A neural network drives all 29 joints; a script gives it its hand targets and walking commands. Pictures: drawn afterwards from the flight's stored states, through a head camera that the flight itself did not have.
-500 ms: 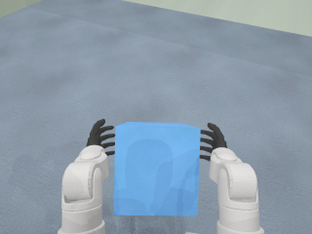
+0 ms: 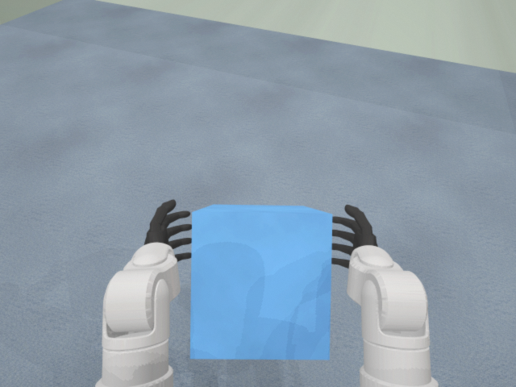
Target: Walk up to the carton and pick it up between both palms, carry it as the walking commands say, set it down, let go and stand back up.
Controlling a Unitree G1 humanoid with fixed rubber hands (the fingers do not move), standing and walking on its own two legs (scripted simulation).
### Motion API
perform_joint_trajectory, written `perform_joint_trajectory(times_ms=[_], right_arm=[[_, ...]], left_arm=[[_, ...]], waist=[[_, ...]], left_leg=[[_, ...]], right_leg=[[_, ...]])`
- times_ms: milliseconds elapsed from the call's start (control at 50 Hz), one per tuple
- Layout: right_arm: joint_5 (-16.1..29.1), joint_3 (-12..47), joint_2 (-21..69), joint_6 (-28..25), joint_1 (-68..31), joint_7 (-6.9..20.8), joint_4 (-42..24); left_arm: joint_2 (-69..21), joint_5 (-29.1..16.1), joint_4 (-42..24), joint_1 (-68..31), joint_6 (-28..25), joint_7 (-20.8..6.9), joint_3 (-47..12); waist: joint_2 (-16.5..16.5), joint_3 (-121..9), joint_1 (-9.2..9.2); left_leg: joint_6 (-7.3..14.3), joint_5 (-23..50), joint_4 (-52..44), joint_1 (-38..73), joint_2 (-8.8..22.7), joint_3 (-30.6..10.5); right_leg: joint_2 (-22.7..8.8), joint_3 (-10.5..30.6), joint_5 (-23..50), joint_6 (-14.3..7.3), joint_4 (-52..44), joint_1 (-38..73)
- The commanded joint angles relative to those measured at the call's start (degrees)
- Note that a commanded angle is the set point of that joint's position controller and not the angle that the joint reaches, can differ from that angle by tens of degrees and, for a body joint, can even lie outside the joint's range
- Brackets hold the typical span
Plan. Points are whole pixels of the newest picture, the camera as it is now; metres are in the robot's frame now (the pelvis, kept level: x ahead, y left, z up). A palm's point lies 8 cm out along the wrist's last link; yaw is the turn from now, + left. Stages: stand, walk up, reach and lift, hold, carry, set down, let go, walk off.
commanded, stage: carry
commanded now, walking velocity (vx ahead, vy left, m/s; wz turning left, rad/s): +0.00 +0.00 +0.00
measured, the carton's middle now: (259, 265) +0.33 +0.00 -0.04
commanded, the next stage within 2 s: hold in 1.38 s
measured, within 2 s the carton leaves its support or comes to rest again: neither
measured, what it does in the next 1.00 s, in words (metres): stands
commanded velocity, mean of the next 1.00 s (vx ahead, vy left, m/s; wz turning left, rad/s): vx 0.00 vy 0.00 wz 0.00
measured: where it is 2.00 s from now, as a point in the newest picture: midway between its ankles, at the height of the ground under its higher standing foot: outside the picture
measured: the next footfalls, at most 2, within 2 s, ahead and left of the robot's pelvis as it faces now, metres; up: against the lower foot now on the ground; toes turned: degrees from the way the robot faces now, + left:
none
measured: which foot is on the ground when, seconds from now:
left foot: down 0.00-1.00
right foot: down 0.00-1.00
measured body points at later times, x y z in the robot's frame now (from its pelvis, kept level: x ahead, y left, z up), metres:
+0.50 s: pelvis -0.01 +0.01 +0.00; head -0.01 +0.01 +0.45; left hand +0.29 +0.15 +0.08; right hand +0.28 -0.14 +0.07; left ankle -0.02 +0.11 -0.73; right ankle +0.07 -0.09 -0.73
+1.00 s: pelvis +0.00 +0.01 +0.00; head +0.00 +0.02 +0.45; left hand +0.30 +0.15 +0.07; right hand +0.30 -0.13 +0.06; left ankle -0.02 +0.11 -0.73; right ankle +0.07 -0.09 -0.73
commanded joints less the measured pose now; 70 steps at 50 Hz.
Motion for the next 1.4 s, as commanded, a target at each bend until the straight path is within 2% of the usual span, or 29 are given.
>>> perform_joint_trajectory(times_ms=[0,40,60,100,200,280,360,420,440,460,480,500,560,660,700,820,840,860,920,980,1000,1060,1120,1180,1200,1220,1320,1360,1380], right_arm=[[20.51,29.79,54.98,-1.97,-18.82,13.69,-3.84],[18.9,27.46,52.99,-2.27,-19.29,13.71,-0.01],[19.64,28.57,54.11,-2.31,-19.96,13.6,-1.93],[17.72,26.1,52.24,-3.37,-21.07,13.73,2.25],[19.24,27.41,55.95,-6.58,-25.77,14.45,-0.19],[18.3,26.19,55.54,-8.7,-26.84,14.61,1.73],[17.38,25.62,54.07,-9.95,-24.7,14.52,3.61],[16.3,24.91,52.48,-10.96,-23.95,14.54,5.25],[16.88,25.84,53.15,-11.13,-23.81,14.46,3.48],[15.81,24.71,51.96,-11.56,-23.6,14.52,5.91],[17.3,26.61,53.34,-11.73,-24.5,14.46,2.08],[16.11,25.1,51.82,-11.96,-23.45,14.49,5.53],[17.53,26.53,52.78,-12.5,-24.16,14.41,1.7],[16.61,25.25,51.41,-13.21,-21.86,14.44,3.77],[15.84,24.49,50.65,-13.46,-21.29,14.51,5.82],[16.38,25.36,50.72,-14.48,-21.16,14.64,4.07],[15.37,24.02,49.78,-14.81,-20.37,14.82,6.73],[16.14,24.91,50.68,-14.96,-20.92,14.85,5.08],[15.0,23.74,49.28,-15.48,-20.46,15.03,7.72],[15.42,24.65,50.16,-16.19,-20.88,15.27,6.77],[14.45,23.76,49.44,-16.45,-20.58,15.5,8.93],[15.98,25.66,51.01,-17.04,-22.14,15.61,5.26],[15.16,25.06,50.49,-17.21,-21.32,15.78,7.05],[15.37,25.44,51.08,-17.15,-20.86,15.92,6.6],[14.26,24.47,49.96,-17.38,-20.69,16.09,9.21],[15.76,26.05,51.36,-17.28,-21.41,15.91,5.39],[14.87,25.12,50.67,-17.24,-20.74,16.21,7.76],[15.4,25.86,51.33,-17.16,-20.83,16.16,6.36],[4.47,12.16,35.55,-20.67,-10.69,17.69,26.46]], left_arm=[[-55.71,-17.9,-3.64,-20.84,0.09,-12.46,-32.97],[-53.89,-16.62,0.47,-20.81,-0.2,-12.58,-30.79],[-55.02,-17.47,-1.23,-20.9,-0.21,-12.59,-31.88],[-53.74,-16.0,4.0,-21.29,-1.13,-12.94,-29.58],[-57.85,-17.36,1.39,-25.45,-4.45,-13.4,-31.35],[-57.72,-16.19,4.06,-25.81,-6.55,-13.51,-30.17],[-56.15,-14.98,5.55,-24.03,-7.59,-13.26,-29.55],[-54.62,-14.0,7.33,-23.04,-8.32,-13.36,-28.64],[-55.23,-14.76,5.33,-23.1,-8.43,-13.32,-29.69],[-53.93,-13.74,7.8,-22.88,-8.81,-13.43,-28.36],[-55.32,-14.99,4.47,-22.98,-8.92,-13.42,-29.87],[-53.59,-13.63,7.85,-21.84,-9.16,-13.46,-28.01],[-54.83,-14.92,4.82,-21.79,-9.61,-13.37,-29.32],[-53.26,-14.34,5.72,-20.48,-10.45,-13.32,-28.51],[-52.52,-13.55,7.79,-19.73,-10.68,-13.43,-27.69],[-52.92,-13.98,7.01,-18.63,-11.62,-13.65,-28.17],[-51.79,-13.05,9.09,-18.36,-12.02,-13.77,-27.09],[-52.57,-13.66,7.26,-18.79,-12.2,-13.76,-27.96],[-51.3,-12.46,10.13,-18.15,-12.79,-13.93,-26.58],[-52.06,-12.9,9.17,-18.35,-13.51,-14.22,-27.44],[-51.5,-11.9,11.64,-17.76,-13.77,-14.46,-26.6],[-52.87,-13.11,8.13,-18.86,-14.43,-14.57,-28.07],[-52.43,-12.38,10.21,-17.87,-14.57,-14.85,-27.6],[-52.69,-12.83,8.58,-18.44,-14.64,-14.94,-28.59],[-51.89,-11.52,12.2,-17.32,-14.71,-15.18,-27.23],[-53.23,-13.11,8.19,-18.14,-14.67,-15.01,-28.92],[-52.51,-12.11,10.63,-17.32,-14.59,-15.31,-28.02],[-53.12,-12.79,9.03,-17.69,-14.54,-15.27,-28.79],[-37.68,1.51,29.13,-5.47,-17.94,-16.55,-11.4]], waist=[[4.04,-14.37,1.02],[0.79,-14.98,1.16],[-0.81,-15.17,1.19],[-1.85,-14.83,1.09],[-0.55,-15.77,0.95],[-0.57,-16.51,1.01],[1.2,-17.2,1.01],[1.33,-18.04,0.92],[1.34,-18.6,0.89],[0.96,-18.65,0.81],[1.07,-18.8,0.83],[0.87,-19.08,0.82],[1.52,-19.63,0.75],[1.54,-20.32,0.7],[1.58,-20.09,0.69],[1.53,-20.64,0.68],[1.94,-20.51,0.63],[2.11,-20.34,0.65],[1.61,-19.64,0.7],[1.67,-19.72,0.69],[1.64,-19.75,0.73],[1.49,-19.62,0.76],[1.79,-19.39,0.84],[1.9,-19.6,0.81],[1.72,-19.55,0.84],[1.72,-19.49,0.83],[2.16,-19.62,0.89],[1.97,-19.86,0.84],[5.81,-2.4,4.57]], left_leg=[[2.64,-5.24,-12.17,-0.29,8.21,-8.6],[1.72,-6.23,-10.04,-0.29,5.7,-6.85],[1.55,-7.16,-8.3,0.22,4.41,-6.03],[1.52,-6.86,-6.8,1.61,3.05,-5.37],[2.06,-5.49,-6.91,2.7,3.46,-5.48],[2.31,-5.03,-6.54,3.28,3.7,-5.33],[2.24,-1.12,-6.47,4.14,4.62,-5.51],[2.01,1.43,-5.4,4.61,4.54,-5.11],[2.02,1.96,-5.1,4.86,4.54,-4.98],[1.95,2.69,-4.66,4.88,4.57,-4.87],[1.95,2.77,-4.51,4.94,4.56,-4.84],[1.99,2.9,-4.2,5.2,4.46,-4.69],[1.92,4.4,-4.22,5.57,4.87,-4.75],[1.87,5.61,-3.64,6.21,4.91,-4.57],[1.91,5.36,-3.71,6.28,4.95,-4.57],[1.96,5.31,-3.31,6.34,4.89,-4.38],[1.97,5.32,-3.49,6.17,4.95,-4.48],[2.04,4.97,-3.56,6.09,4.97,-4.5],[2.17,3.92,-3.79,5.36,5.01,-4.62],[2.25,3.4,-3.7,5.75,4.88,-4.42],[2.44,2.88,-3.95,5.48,4.92,-4.7],[2.26,2.7,-3.66,5.72,4.91,-4.39],[2.31,1.85,-3.66,5.5,4.77,-4.22],[2.36,2.49,-3.58,5.61,4.9,-4.31],[2.3,2.53,-3.4,5.68,4.87,-4.08],[2.25,2.99,-3.39,5.78,4.83,-4.08],[2.42,1.9,-3.45,5.79,4.83,-4.1],[2.37,3.03,-3.26,6.2,4.84,-4.08],[1.89,2.7,-10.62,-5.27,-3.3,-13.29]], right_leg=[[-6.71,4.76,0.47,0.64,-8.28,7.76],[-8.18,7.21,-0.34,0.69,-11.36,9.23],[-8.98,8.76,-3.63,0.8,-13.67,8.64],[-9.82,10.29,-8.25,0.88,-15.89,6.41],[-9.02,8.82,-6.57,1.32,-15.23,5.81],[-8.72,8.36,-5.29,1.27,-14.26,5.74],[-8.36,6.74,1.25,0.55,-11.06,6.62],[-8.7,6.56,5.81,0.03,-9.74,7.14],[-8.81,6.48,7.04,-0.06,-9.3,7.41],[-8.92,6.34,8.42,-0.15,-9.0,7.64],[-9.03,6.45,8.67,-0.27,-8.89,7.7],[-9.1,6.48,9.14,-0.31,-8.82,7.71],[-8.99,5.77,10.96,-0.51,-7.65,7.97],[-9.06,5.52,13.48,-0.72,-6.71,8.28],[-8.92,5.35,12.98,-0.75,-6.65,7.93],[-9.13,5.24,14.28,-0.84,-6.18,8.55],[-9.07,5.05,14.07,-0.84,-5.93,8.45],[-9.1,5.08,13.33,-0.87,-6.16,8.28],[-8.88,4.99,12.13,-0.81,-6.18,8.0],[-8.94,5.13,11.41,-0.76,-6.4,7.78],[-8.89,5.16,10.4,-0.77,-6.6,7.7],[-8.93,5.34,10.21,-0.8,-6.74,7.57],[-9.0,5.61,9.05,-0.73,-6.86,7.34],[-9.06,5.52,9.78,-0.73,-6.67,7.48],[-9.07,5.65,10.25,-0.73,-6.71,7.52],[-9.15,5.67,10.72,-0.79,-6.57,7.47],[-9.04,5.87,9.05,-0.69,-6.82,7.44],[-9.13,5.68,10.62,-0.68,-6.44,7.69],[-0.09,3.47,6.66,-0.91,-4.8,26.34]])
